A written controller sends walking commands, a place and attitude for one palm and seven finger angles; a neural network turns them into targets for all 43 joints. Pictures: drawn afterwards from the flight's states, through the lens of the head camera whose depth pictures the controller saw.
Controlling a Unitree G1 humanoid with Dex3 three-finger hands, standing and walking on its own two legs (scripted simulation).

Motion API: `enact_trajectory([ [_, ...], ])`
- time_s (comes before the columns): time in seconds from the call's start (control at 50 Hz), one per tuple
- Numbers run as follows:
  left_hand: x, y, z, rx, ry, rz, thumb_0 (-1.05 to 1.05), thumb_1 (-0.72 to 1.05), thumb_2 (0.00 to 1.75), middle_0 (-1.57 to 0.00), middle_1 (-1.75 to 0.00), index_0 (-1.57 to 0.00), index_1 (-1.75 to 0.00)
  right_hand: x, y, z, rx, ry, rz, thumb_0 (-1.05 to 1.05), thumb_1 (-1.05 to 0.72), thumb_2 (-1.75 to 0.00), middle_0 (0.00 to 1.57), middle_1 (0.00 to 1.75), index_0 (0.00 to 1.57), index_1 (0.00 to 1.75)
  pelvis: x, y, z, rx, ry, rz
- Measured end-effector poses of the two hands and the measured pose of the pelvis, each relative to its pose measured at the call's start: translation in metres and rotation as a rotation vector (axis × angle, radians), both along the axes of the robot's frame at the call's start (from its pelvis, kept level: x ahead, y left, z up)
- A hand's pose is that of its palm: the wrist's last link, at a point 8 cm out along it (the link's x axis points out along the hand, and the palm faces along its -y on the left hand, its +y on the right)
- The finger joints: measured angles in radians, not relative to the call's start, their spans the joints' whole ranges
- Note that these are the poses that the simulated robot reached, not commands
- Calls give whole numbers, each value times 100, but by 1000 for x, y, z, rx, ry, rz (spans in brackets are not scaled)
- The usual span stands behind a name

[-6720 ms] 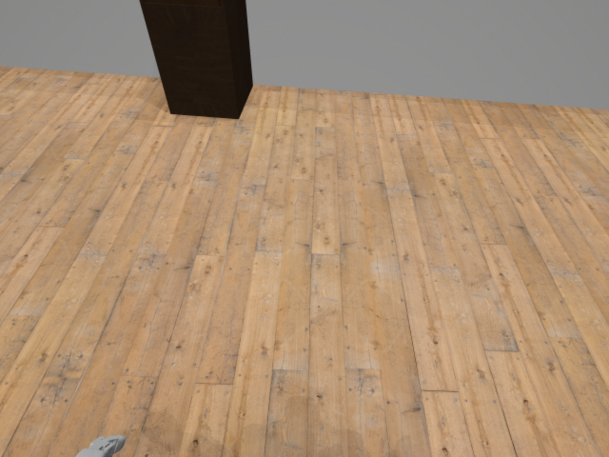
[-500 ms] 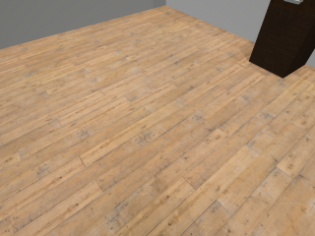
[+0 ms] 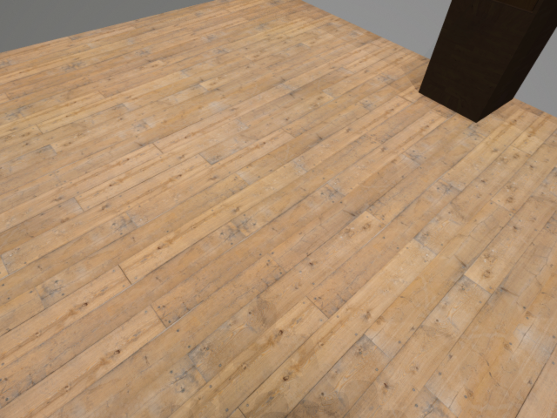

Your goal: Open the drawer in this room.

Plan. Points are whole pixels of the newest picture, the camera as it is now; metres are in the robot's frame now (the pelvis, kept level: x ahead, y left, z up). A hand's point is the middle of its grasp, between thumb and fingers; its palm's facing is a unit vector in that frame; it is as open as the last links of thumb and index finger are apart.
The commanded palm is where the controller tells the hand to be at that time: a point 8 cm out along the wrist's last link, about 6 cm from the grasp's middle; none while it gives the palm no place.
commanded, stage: turn or walk to find it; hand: left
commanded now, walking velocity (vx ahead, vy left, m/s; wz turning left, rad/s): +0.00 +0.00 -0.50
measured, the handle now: out of the picture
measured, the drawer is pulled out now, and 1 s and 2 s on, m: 0.00 0.00 0.00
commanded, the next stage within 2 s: stand and wait in 0.80 s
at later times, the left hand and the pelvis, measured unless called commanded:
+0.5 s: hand out of the picture +0.10 +0.18 -0.16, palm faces -0.17 -0.95 -0.27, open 7.4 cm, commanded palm none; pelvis -0.01 -0.01 -0.01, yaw -9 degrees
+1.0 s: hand out of the picture +0.03 +0.19 -0.16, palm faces +0.01 -0.96 -0.27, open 7.4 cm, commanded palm none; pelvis -0.03 -0.02 +0.00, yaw +0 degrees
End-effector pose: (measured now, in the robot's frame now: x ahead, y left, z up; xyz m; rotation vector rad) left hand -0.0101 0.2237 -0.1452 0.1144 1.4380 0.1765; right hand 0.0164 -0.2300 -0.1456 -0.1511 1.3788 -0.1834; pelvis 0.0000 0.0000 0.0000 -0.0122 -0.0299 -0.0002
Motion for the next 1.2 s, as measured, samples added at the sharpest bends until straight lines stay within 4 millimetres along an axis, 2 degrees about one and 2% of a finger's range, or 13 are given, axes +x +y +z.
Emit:
enact_trajectory([
  [0.08,15,15,-3,4,-16,-38,1,91,90,-20,-30,-20,-30,-2,4,1,-16,-24,-36,0,-91,-90,20,30,20,30,-4,9,-3,-1,9,-31],
  [0.16,39,33,-4,19,-51,-86,1,91,90,-20,-30,-20,-30,-8,7,3,-33,-44,-69,0,-91,-90,20,30,20,30,-8,17,-5,10,24,-75],
  [0.24,67,42,5,53,-93,-147,1,91,90,-20,-30,-19,-30,-17,6,4,-32,-63,-105,0,-90,-90,20,30,20,30,-13,17,-2,11,29,-119],
  [0.36,106,29,20,86,-195,-233,1,91,90,-19,-30,-19,-30,-30,-11,-4,-12,-77,-155,0,-90,-90,21,30,20,30,-17,4,-4,6,35,-176],
  [0.4,113,21,17,103,-230,-263,1,91,90,-19,-30,-19,-30,-33,-20,-13,-5,-83,-174,0,-90,-90,21,30,20,30,-17,-3,-12,18,37,-183],
  [0.44,114,11,17,99,-237,-277,1,91,90,-19,-30,-19,-30,-36,-26,-15,-6,-72,-184,0,-90,-90,21,30,20,30,-17,-6,-12,4,30,-173],
  [0.58,109,-8,6,22,-242,-257,1,91,90,-20,-30,-20,-30,-33,-30,0,-35,-50,-152,0,-91,-90,20,30,20,30,-10,-6,-7,-10,18,-131],
  [0.7,90,-2,-16,-35,-199,-166,1,91,90,-20,-30,-20,-30,-25,-15,12,-62,-27,-86,0,-91,-90,20,30,20,30,-8,3,-9,-4,17,-90],
  [0.84,60,18,1,10,-119,-112,1,92,90,-20,-30,-20,-30,-19,-2,18,-33,-23,-29,0,-90,-90,20,30,20,30,-19,6,5,-24,55,-35],
  [0.94,46,21,14,64,-128,-89,1,91,90,-20,-30,-19,-30,-18,-9,12,-5,-27,-5,0,-90,-90,21,30,20,30,-27,-5,7,-13,58,-11],
  [1.06,24,0,18,113,-157,-75,1,91,90,-19,-30,-19,-30,-16,-34,-7,33,-68,-9,0,-90,-90,21,30,20,30,-35,-29,-3,23,22,-2],
  [1.14,4,-20,22,90,-143,-55,1,91,90,-20,-30,-19,-30,-14,-45,-4,40,-75,5,0,-91,-90,20,30,20,30,-34,-38,2,31,11,11],
  [1.2,-9,-33,17,55,-124,-39,1,91,90,-20,-30,-19,-30,-13,-50,0,27,-76,20,0,-91,-90,20,30,20,30,-36,-41,3,28,8,18],
])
